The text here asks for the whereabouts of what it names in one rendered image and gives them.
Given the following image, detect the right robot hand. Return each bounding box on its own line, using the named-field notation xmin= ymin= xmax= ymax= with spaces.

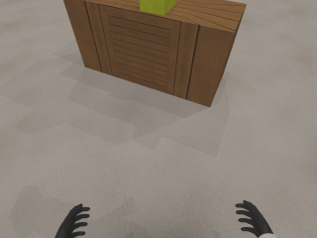
xmin=235 ymin=200 xmax=273 ymax=238

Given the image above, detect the left robot hand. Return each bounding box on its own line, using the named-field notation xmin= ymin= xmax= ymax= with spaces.
xmin=54 ymin=203 xmax=90 ymax=238

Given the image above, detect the carton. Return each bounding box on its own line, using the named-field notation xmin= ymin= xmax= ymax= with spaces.
xmin=140 ymin=0 xmax=176 ymax=16

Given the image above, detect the pedestal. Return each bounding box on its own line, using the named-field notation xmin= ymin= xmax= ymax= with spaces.
xmin=63 ymin=0 xmax=247 ymax=107

